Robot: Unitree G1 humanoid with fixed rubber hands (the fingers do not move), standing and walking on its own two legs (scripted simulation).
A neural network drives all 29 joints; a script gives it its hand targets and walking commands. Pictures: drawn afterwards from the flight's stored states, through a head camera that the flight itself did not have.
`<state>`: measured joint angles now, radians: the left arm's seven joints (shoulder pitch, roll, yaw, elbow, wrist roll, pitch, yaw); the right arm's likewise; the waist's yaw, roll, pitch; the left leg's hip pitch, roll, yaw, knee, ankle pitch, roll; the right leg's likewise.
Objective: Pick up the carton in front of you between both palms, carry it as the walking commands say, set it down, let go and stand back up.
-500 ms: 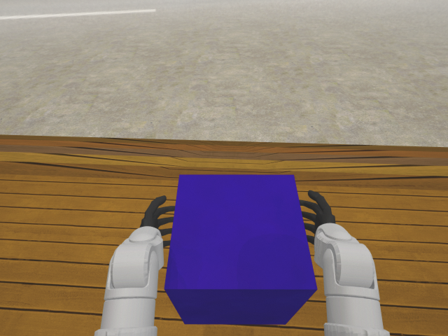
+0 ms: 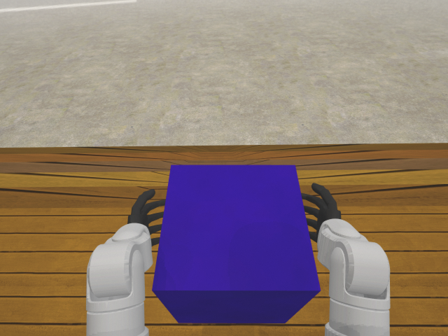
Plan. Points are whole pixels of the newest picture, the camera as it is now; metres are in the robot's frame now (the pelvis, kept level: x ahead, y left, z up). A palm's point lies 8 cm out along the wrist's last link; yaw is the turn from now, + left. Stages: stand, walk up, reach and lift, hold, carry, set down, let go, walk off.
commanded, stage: carry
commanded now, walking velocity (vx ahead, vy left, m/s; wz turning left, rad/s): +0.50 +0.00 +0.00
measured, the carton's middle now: (232, 250) +0.28 -0.01 +0.02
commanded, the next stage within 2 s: none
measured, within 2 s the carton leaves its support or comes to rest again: neither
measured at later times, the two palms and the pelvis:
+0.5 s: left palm (159, 124) +0.60 +0.16 +0.08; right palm (278, 117) +0.60 -0.14 +0.09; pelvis +0.33 +0.01 +0.00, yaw -2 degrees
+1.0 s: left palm (183, 50) +1.00 +0.12 +0.11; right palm (269, 44) +1.01 -0.18 +0.11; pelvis +0.64 -0.03 -0.01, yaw +0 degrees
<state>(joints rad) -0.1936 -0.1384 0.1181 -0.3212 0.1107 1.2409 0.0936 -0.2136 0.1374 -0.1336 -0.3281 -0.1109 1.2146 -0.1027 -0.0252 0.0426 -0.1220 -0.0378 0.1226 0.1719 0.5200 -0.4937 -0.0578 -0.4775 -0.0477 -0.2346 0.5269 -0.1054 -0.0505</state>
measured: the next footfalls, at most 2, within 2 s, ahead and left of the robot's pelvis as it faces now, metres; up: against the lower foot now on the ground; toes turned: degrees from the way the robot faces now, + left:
left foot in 0.44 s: +0.47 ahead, +0.09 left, +0.00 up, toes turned +12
right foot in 0.90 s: +0.76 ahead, -0.09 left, +0.00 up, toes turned -8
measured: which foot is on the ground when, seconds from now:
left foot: up 0.00-0.42, down 0.44-0.92, up 0.94-1.00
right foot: down 0.00-0.44, up 0.46-0.88, down 0.90-1.00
